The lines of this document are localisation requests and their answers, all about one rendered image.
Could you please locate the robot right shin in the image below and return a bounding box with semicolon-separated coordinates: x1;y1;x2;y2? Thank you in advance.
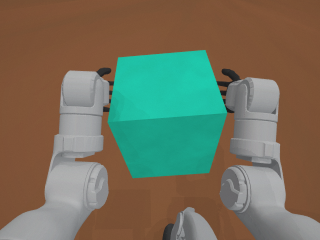
170;207;195;240

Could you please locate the robot right hand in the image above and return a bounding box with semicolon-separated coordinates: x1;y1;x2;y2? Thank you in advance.
216;68;241;113

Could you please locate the robot right foot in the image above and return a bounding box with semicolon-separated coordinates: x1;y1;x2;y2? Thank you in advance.
162;223;174;240

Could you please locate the carton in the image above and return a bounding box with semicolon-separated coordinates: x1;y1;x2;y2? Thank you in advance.
107;50;227;178

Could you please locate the robot left hand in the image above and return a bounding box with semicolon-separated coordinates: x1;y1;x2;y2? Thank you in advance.
97;67;114;112

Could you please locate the right robot upper arm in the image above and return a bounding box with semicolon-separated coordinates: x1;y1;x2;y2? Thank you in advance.
219;165;320;240

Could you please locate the left robot upper arm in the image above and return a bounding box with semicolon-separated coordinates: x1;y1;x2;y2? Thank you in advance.
0;160;109;240

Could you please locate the robot right forearm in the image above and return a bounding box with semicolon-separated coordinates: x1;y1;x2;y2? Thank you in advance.
225;77;286;201

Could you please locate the robot left forearm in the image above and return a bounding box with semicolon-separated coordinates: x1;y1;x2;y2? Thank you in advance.
44;70;110;199

